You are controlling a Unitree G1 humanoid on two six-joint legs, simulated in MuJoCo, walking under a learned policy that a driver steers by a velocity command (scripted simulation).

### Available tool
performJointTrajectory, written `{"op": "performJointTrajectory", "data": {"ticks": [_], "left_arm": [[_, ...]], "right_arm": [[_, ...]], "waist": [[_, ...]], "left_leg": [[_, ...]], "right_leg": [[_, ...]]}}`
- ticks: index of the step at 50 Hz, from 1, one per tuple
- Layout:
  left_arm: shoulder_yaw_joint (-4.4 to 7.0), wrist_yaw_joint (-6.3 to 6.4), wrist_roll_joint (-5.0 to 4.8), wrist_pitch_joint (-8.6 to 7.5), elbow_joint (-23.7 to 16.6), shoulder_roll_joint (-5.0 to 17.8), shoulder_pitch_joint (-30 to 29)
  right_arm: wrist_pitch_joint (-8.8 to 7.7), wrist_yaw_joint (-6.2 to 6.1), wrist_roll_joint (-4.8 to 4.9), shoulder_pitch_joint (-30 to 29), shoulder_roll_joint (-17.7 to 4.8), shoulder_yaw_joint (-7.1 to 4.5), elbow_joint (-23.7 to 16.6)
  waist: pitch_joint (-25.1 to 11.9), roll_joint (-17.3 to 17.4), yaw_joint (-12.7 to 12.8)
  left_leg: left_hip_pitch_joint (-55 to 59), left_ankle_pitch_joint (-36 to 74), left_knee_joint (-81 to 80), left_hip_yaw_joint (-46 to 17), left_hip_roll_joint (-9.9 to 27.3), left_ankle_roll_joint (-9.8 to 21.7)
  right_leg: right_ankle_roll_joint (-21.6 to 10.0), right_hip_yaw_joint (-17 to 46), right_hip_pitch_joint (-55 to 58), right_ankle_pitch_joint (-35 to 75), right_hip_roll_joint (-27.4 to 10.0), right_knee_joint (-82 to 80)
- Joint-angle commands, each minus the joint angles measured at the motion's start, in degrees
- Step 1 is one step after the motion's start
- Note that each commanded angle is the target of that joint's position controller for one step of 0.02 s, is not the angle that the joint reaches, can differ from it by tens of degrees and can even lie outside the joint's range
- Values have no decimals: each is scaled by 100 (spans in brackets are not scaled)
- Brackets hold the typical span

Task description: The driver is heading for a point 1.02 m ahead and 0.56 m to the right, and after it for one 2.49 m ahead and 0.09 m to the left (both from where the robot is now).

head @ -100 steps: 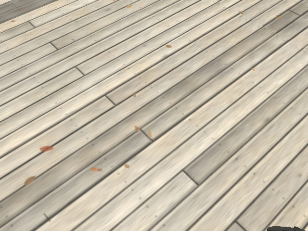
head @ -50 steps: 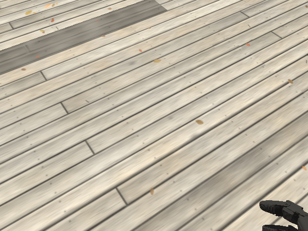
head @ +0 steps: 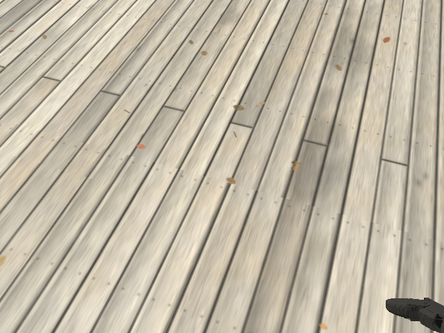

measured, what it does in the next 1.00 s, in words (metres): walks ahead, turning right: right foot, then left foot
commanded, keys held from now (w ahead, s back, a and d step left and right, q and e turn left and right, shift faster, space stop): w+e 1.00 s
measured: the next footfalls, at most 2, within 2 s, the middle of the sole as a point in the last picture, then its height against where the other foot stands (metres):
right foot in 0.48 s outside the picture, level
left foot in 0.96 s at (284, 259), level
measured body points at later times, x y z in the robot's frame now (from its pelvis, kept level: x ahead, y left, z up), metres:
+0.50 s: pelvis +0.26 -0.06 -0.01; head +0.29 -0.08 +0.44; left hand +0.55 +0.10 -0.07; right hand +0.18 -0.35 -0.13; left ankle +0.11 +0.12 -0.71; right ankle +0.34 -0.17 -0.72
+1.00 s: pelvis +0.54 -0.14 +0.00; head +0.56 -0.15 +0.45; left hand +0.74 +0.09 -0.11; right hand +0.58 -0.47 -0.07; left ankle +0.69 -0.10 -0.72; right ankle +0.35 -0.17 -0.70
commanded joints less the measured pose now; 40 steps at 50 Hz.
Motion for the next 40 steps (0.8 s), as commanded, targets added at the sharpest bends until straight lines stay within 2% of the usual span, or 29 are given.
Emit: {"op": "performJointTrajectory", "data": {"ticks": [1, 2, 3, 4, 6, 8, 10, 12, 15, 17, 19, 21, 22, 23, 24, 25, 26, 27, 28, 29, 30, 31, 33, 36, 38, 40], "left_arm": [[51, 4, -112, -135, -545, 714, 242], [90, -3, -47, -99, -617, 839, -274], [98, -14, 15, -83, -680, 768, -527], [116, -40, 35, -63, -709, 685, -612], [80, -90, -26, -2, -712, 434, -514], [45, -95, -6, 37, -804, 300, -669], [20, -106, 16, 37, -875, 254, -862], [0, -160, 9, 6, -897, 225, -1056], [-61, -280, 16, -57, -1023, 109, -1644], [-88, -357, 4, -66, -1146, 68, -1983], [-77, -421, -12, -60, -1266, 112, -2178], [0, -452, 16, -41, -1323, 273, -2074], [74, -446, 40, -15, -1290, 409, -1810], [198, -427, 41, 7, -1136, 613, -1153], [390, -346, 24, 43, -856, 938, -134], [529, -216, -16, 93, -724, 1497, 418], [481, -252, -25, -12, -945, 1722, 155], [326, -306, 13, -102, -945, 1184, 155], [254, -309, 44, -165, -888, 991, -11], [208, -306, 40, -192, -900, 868, -393], [149, -287, 74, -205, -958, 697, -707], [116, -260, 126, -206, -1026, 651, -886], [122, -204, 111, -240, -977, 690, -926], [160, -88, 87, -233, -822, 833, -703], [166, -46, 58, -200, -727, 852, -555], [186, -26, 34, -176, -618, 908, -368]], "right_arm": [[41, -38, 79, 1641, -971, -351, -6], [100, -68, 63, 1374, -755, -281, -49], [135, -76, 24, 1123, -647, -230, -34], [138, -89, -5, 984, -531, -188, 3], [94, -99, -1, 939, -522, -191, 85], [45, -104, 22, 997, -669, -240, 195], [44, -117, 17, 1060, -798, -281, 290], [77, -129, 21, 1061, -869, -291, 351], [147, -160, 54, 1205, -989, -300, 455], [205, -169, 95, 1398, -1092, -319, 548], [275, -165, 158, 1507, -1199, -351, 620], [347, -186, 218, 1476, -1357, -398, 630], [384, -212, 248, 1461, -1458, -431, 619], [431, -235, 272, 1400, -1501, -443, 601], [437, -262, 258, 1384, -1363, -384, 569], [389, -242, 3, 1623, -790, -195, 375], [189, -169, -2, 1715, -494, -32, 79], [28, -87, 203, 1061, -1044, -165, -17], [-59, -53, 305, 780, -1035, -143, -131], [-85, -95, 194, 782, -942, -126, -69], [-48, -124, 72, 848, -1002, -169, -13], [23, -112, 45, 962, -1008, -187, 15], [133, -114, -15, 1017, -877, -168, 36], [195, -131, -48, 463, -657, -89, -122], [178, -99, -26, 11, -533, -31, -223], [144, -51, 28, -364, -507, -6, -324]], "waist": [[-1194, 1276, -811], [-622, 804, -837], [-232, 583, -718], [-36, 648, -594], [27, 825, -472], [91, 699, -459], [103, 574, -486], [119, 526, -538], [278, 472, -769], [398, 442, -889], [489, 472, -894], [344, 602, -698], [119, 722, -500], [-247, 704, -93], [-757, 512, 430], [-1243, -675, 370], [-2122, -1436, -35], [-1882, -638, 334], [-1124, -478, 219], [-674, 59, -83], [-471, 9, -291], [-378, -119, -448], [-306, -120, -537], [-77, -111, -391], [5, -216, -208], [58, -272, -47]], "left_leg": [[4198, -2530, -1356, -4064, 2535, 1259], [3456, -2129, -1390, -3119, 2294, 1018], [2753, -1444, -1531, -2451, 2035, 927], [2321, -951, -1670, -1959, 1830, 859], [1920, -424, -1933, -1300, 1653, 853], [1892, 81, -2101, -881, 1702, 963], [2057, 567, -2158, -520, 1755, 1015], [2197, 904, -2165, -77, 1674, 940], [2309, 1060, -2149, 478, 1584, 795], [2540, 1095, -2120, 658, 1669, 747], [2866, 1434, -1989, 791, 1798, 682], [3127, 2981, -1465, 1008, 1845, 574], [3206, 4014, -937, 1116, 1834, 519], [3087, 4657, -6, 1254, 1741, 430], [2323, 4252, 1328, 1374, 1533, 232], [303, 647, 3333, 1379, 1038, -55], [-1383, -2797, 4875, 210, -19, -230], [-2004, -2419, 5052, -483, 324, -134], [-2107, -1938, 4710, -388, 529, -21], [-1795, -1539, 4162, -387, 760, -34], [-1411, -1308, 3713, -401, 908, -85], [-1101, -1153, 3552, -414, 964, -141], [-887, -978, 3156, -299, 917, -329], [-925, -89, 2071, -214, 758, -540], [-660, 676, 1133, -197, 573, -563], [-331, 1120, 503, -180, 385, -550]], "right_leg": [[166, -106, -3715, -164, -402, 3158], [187, -347, -3686, 308, -608, 3174], [199, -441, -3496, 652, -776, 2934], [188, -446, -3301, 879, -941, 2672], [192, -591, -2982, 1086, -1077, 2435], [244, -636, -3148, 1340, -1135, 2166], [303, -638, -3347, 1752, -1170, 1743], [306, -736, -3321, 2335, -1159, 1147], [243, -1073, -3071, 3022, -1074, 166], [173, -1260, -3008, 3030, -1020, -265], [48, -1399, -2972, 2733, -952, -562], [-168, -1662, -2537, 2158, -684, -740], [-298, -1829, -2086, 1843, -466, -756], [-478, -1955, -1223, 1824, -215, -964], [-715, -1822, 345, 2196, -66, -1290], [-1242, 181, 2237, 2151, -1293, -1332], [-2253, 3383, 3290, 1018, -2387, -2350], [-1935, 3050, 3115, 824, -2302, -2682], [-1713, 2238, 2361, 1156, -2102, -2703], [-1516, 1631, 1478, 1735, -1833, -2726], [-1420, 1207, 854, 2319, -1646, -2800], [-1408, 1036, 425, 2620, -1526, -2932], [-1480, 773, -64, 3170, -1426, -3067], [-1366, 349, -441, 3249, -1178, -3111], [-1166, 178, -596, 2840, -977, -3047], [-1042, 241, -677, 2477, -951, -2991]]}}
Velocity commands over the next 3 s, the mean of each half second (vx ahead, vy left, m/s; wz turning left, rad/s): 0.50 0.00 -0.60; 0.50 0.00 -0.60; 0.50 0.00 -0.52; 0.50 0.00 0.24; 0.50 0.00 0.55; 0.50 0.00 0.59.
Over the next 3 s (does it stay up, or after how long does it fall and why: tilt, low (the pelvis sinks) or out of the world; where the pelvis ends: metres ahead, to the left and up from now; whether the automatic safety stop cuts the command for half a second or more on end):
stays up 1.40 -0.79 0.00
